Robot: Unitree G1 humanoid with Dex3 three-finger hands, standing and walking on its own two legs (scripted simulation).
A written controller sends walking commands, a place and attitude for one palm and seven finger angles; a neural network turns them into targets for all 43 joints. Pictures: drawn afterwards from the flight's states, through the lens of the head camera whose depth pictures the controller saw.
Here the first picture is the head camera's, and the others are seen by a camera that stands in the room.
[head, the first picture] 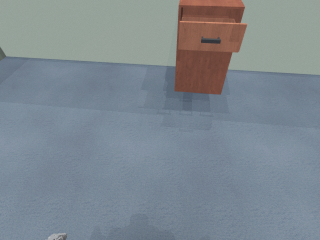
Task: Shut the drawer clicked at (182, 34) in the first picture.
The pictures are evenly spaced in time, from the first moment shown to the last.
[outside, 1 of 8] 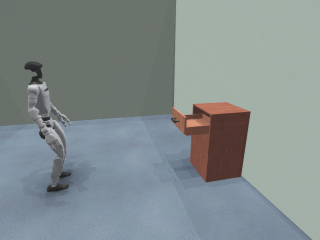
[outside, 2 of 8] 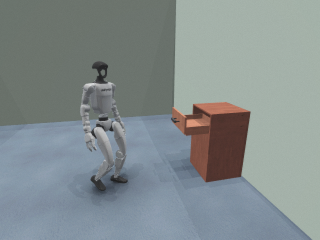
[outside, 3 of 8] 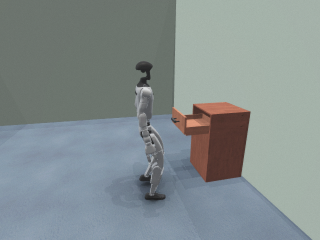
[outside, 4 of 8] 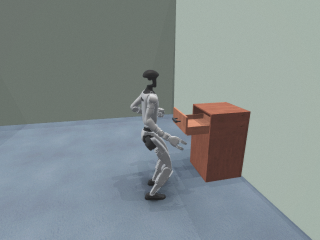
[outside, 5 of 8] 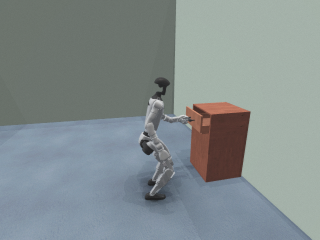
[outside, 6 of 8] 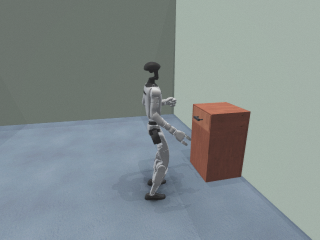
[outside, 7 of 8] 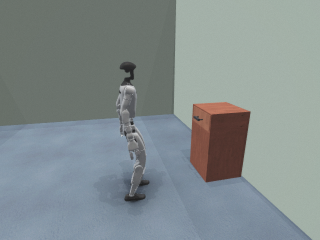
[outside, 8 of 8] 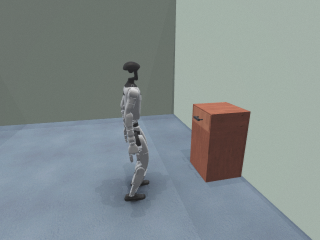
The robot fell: no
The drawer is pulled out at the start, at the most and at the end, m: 0.27 0.27 0.00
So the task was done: yes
